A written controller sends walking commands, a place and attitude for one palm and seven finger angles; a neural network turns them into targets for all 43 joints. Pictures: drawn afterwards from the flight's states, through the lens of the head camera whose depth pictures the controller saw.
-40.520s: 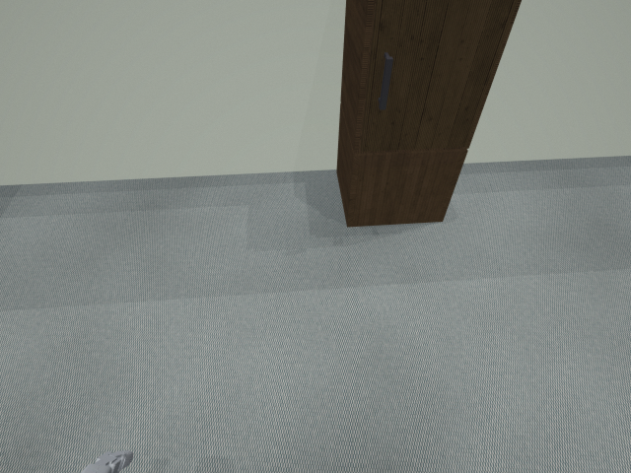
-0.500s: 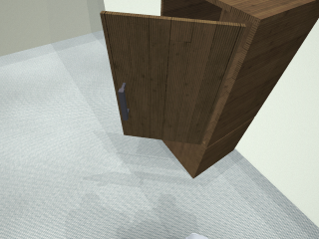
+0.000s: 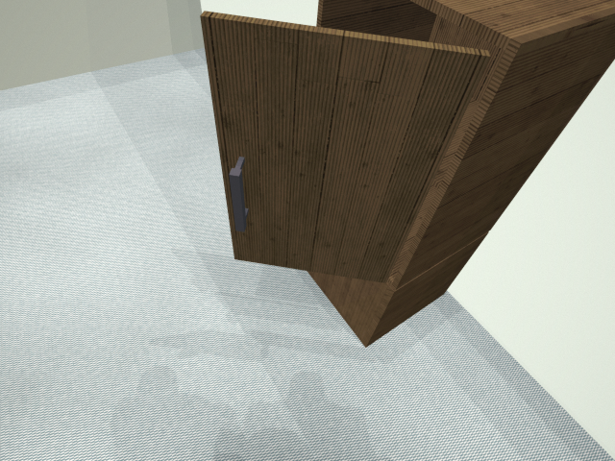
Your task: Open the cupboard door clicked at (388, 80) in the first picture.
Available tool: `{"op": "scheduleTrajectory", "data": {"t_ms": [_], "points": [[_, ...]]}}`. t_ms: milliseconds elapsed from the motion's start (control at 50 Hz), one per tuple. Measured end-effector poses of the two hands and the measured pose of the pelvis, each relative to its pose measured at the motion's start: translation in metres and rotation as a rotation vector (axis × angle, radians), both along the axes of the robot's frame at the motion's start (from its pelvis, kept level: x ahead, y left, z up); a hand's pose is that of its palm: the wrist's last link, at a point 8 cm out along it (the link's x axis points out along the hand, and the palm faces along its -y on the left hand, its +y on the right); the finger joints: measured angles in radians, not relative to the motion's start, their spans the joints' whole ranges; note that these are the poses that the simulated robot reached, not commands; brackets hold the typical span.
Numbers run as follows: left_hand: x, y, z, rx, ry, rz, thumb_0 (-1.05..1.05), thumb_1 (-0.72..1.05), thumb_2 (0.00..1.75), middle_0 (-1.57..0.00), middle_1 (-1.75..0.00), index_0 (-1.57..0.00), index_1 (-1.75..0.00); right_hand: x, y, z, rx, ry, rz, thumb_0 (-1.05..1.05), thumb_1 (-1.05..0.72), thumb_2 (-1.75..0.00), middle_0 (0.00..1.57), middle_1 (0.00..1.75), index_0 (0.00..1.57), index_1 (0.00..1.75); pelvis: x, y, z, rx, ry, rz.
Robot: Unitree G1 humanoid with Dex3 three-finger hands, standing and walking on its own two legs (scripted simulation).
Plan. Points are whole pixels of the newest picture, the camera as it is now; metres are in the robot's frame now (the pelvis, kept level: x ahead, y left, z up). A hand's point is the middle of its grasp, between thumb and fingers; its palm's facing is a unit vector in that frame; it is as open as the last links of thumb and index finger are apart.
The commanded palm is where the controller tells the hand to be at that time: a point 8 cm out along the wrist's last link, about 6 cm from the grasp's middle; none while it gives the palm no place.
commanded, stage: come to a stop and stand still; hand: left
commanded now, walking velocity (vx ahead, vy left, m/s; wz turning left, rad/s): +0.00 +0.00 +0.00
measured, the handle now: (240, 195) +0.59 +0.16 -0.07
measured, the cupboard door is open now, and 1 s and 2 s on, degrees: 48 48 48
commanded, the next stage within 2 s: look again from close up in 1.02 s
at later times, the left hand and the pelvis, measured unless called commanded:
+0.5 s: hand out of the picture +0.01 +0.20 -0.16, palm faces +0.01 -0.96 -0.29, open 7.4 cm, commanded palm none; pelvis -0.04 -0.02 +0.00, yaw +1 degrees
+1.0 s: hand out of the picture -0.01 +0.22 -0.15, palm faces -0.03 -0.95 -0.31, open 7.4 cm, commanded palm none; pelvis -0.07 -0.01 +0.01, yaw +1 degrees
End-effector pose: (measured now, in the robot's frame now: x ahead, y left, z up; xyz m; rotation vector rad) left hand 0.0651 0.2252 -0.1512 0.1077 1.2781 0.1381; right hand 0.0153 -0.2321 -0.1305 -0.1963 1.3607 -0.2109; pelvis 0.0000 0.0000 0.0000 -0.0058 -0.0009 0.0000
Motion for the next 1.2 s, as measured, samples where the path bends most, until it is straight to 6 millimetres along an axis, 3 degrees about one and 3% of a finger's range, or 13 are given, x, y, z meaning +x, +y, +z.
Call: {"op": "scheduleTrajectory", "data": {"t_ms": [160, 280, 520, 660, 820, 1040, 1200], "points": [[-0.051, 0.010, 0.007, 0.056, 0.080, 0.023, 0.01, 0.91, 0.90, -0.19, -0.30, -0.20, -0.30, 0.015, -0.002, -0.007, 0.033, -0.056, 0.025, 0.01, -0.92, -0.90, 0.20, 0.30, 0.20, 0.30, -0.010, -0.005, 0.000, 0.021, 0.013, -0.012], [-0.076, 0.002, 0.016, 0.067, 0.121, 0.004, 0.01, 0.91, 0.90, -0.19, -0.30, -0.20, -0.30, 0.008, -0.007, -0.006, 0.058, -0.078, 0.010, 0.01, -0.91, -0.90, 0.20, 0.30, 0.20, 0.30, -0.017, -0.009, 0.006, 0.013, -0.005, -0.008], [-0.062, 0.021, 0.029, 0.148, -0.062, -0.045, 0.01, 0.91, 0.90, -0.20, -0.30, -0.20, -0.30, 0.010, -0.055, 0.004, -0.025, -0.196, 0.059, 0.01, -0.90, -0.90, 0.20, 0.30, 0.20, 0.30, -0.041, -0.019, 0.000, 0.007, -0.035, 0.013], [-0.048, 0.034, 0.039, 0.173, -0.142, -0.079, 0.01, 0.91, 0.90, -0.20, -0.30, -0.20, -0.30, 0.012, -0.070, 0.018, -0.064, -0.252, 0.088, 0.01, -0.90, -0.90, 0.20, 0.30, 0.20, 0.30, -0.057, -0.019, 0.002, 0.005, -0.053, 0.011], [-0.054, 0.043, 0.044, 0.179, -0.145, -0.096, 0.01, 0.91, 0.90, -0.20, -0.30, -0.20, -0.30, -0.006, -0.070, 0.021, -0.067, -0.223, 0.103, 0.01, -0.90, -0.90, 0.20, 0.30, 0.20, 0.30, -0.069, -0.016, 0.005, 0.004, -0.049, 0.013], [-0.090, 0.043, 0.031, 0.145, -0.024, -0.079, 0.01, 0.91, 0.90, -0.20, -0.30, -0.20, -0.30, -0.042, -0.055, 0.013, -0.039, -0.098, 0.081, 0.01, -0.90, -0.90, 0.20, 0.30, 0.20, 0.30, -0.070, -0.009, 0.007, 0.003, -0.040, 0.014], [-0.109, 0.039, 0.024, 0.118, 0.039, -0.062, 0.01, 0.91, 0.90, -0.20, -0.30, -0.20, -0.30, -0.047, -0.045, 0.011, -0.030, -0.065, 0.066, 0.01, -0.90, -0.90, 0.20, 0.30, 0.21, 0.30, -0.068, -0.004, 0.008, 0.001, -0.043, 0.012]]}}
